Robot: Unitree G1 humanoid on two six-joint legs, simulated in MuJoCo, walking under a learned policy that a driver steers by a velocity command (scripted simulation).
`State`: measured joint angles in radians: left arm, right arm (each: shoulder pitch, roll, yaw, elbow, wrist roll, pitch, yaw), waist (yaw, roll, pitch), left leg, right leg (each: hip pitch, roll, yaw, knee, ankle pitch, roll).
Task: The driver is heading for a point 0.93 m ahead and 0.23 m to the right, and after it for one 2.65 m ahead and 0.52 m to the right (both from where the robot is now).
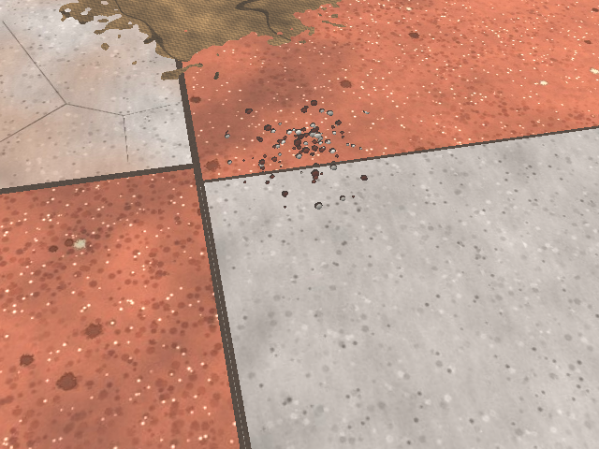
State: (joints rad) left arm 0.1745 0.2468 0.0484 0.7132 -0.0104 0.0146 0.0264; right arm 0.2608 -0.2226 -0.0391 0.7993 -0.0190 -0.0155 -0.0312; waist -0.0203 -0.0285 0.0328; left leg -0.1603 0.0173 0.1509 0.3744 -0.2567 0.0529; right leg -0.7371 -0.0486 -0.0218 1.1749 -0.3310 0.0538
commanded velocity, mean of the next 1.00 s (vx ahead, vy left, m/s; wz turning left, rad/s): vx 0.41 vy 0.00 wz -0.43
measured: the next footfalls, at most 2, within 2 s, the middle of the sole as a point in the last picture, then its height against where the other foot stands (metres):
right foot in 0.22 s outside the picture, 0.04 m higher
left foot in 0.66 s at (305, 436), level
